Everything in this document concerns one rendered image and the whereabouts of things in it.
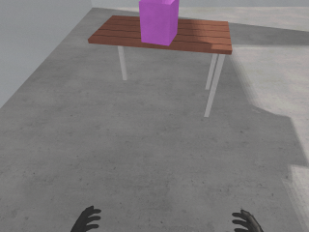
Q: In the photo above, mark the table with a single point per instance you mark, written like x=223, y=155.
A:
x=194, y=35

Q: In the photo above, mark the carton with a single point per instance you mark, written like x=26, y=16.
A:
x=158, y=21

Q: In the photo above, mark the robot left hand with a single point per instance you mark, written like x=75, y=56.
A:
x=81, y=223

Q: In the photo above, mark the robot right hand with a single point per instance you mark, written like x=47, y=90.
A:
x=250, y=222

